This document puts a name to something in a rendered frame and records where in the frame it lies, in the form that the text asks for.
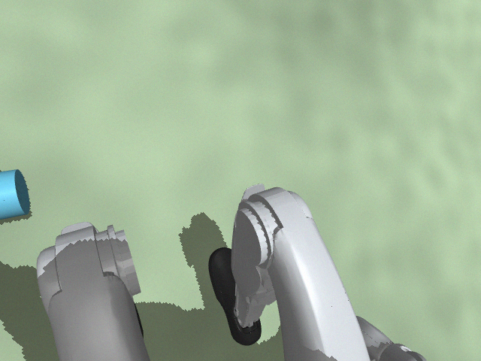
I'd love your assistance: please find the right robot arm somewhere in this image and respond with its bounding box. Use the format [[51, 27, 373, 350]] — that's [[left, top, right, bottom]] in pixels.
[[379, 344, 427, 361]]

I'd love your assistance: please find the can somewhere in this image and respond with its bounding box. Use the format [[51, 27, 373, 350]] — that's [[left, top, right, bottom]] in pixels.
[[0, 169, 30, 220]]

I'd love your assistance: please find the right robot foot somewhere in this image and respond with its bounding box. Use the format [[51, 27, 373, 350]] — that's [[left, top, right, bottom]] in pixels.
[[208, 247, 262, 346]]

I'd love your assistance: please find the right robot hand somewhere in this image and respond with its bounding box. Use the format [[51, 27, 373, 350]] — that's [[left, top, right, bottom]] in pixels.
[[356, 316, 394, 361]]

